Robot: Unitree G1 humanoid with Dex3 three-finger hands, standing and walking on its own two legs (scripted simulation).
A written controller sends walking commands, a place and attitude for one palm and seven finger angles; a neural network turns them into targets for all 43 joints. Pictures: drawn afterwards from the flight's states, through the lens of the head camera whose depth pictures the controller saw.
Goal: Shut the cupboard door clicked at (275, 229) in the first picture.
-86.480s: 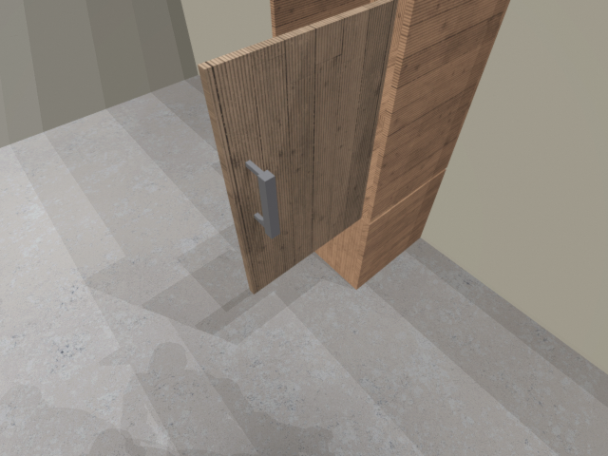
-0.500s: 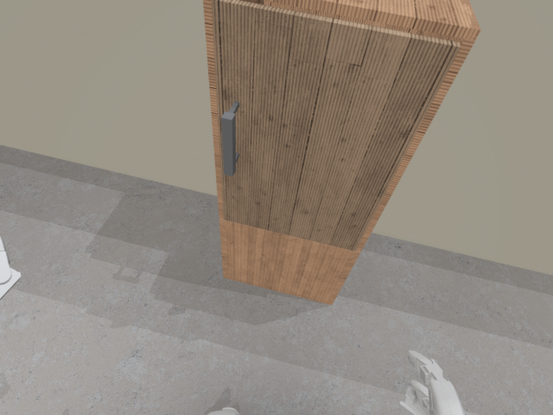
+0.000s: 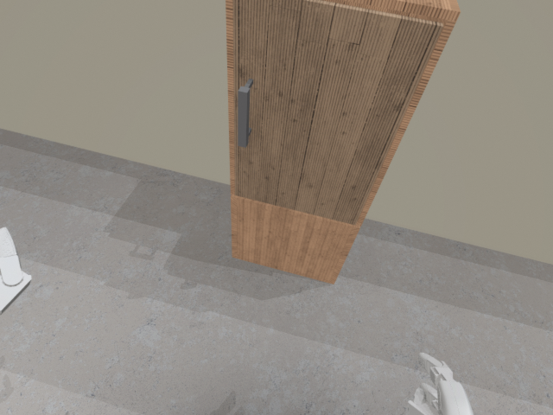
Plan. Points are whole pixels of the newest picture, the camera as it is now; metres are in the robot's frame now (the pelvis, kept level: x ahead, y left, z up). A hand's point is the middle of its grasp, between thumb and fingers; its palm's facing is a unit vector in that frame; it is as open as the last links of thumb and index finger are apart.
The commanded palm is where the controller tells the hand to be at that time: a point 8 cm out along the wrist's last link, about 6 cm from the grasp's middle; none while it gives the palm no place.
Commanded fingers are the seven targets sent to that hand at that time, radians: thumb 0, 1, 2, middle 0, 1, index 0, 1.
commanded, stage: stop stepping back and stand still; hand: left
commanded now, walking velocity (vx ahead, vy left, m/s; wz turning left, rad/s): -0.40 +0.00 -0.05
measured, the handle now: (246, 113) +0.76 +0.11 +0.00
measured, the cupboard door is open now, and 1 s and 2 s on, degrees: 0 0 0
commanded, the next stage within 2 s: let the arm hang, fingers relaxed in 1.14 s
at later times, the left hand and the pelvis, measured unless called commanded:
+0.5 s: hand out of the picture +0.11 +0.27 +0.17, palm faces +0.46 -0.81 -0.37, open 7.4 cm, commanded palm +0.05 +0.29 +0.19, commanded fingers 0.00 0.90 0.90 -0.20 -0.30 -0.20 -0.30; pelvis -0.10 +0.00 +0.00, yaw -2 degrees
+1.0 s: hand out of the picture +0.11 +0.28 +0.17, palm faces +0.46 -0.79 -0.40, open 7.4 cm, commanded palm +0.05 +0.31 +0.19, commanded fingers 0.00 0.90 0.90 -0.20 -0.30 -0.20 -0.30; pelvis -0.09 +0.01 +0.00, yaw +0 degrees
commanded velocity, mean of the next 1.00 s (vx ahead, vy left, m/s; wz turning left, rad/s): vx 0.10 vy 0.01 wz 0.00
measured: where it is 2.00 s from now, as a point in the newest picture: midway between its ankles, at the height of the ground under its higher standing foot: outside the picture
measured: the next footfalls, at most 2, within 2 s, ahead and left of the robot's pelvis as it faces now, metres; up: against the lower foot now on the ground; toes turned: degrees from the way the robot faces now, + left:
right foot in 0.16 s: -0.10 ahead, -0.12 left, +0.00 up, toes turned -1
left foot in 0.34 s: -0.01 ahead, +0.12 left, +0.00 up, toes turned +1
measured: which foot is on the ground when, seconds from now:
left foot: down 0.00-0.18, up 0.20-0.32, down 0.34-1.00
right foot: up 0.00-0.14, down 0.16-1.00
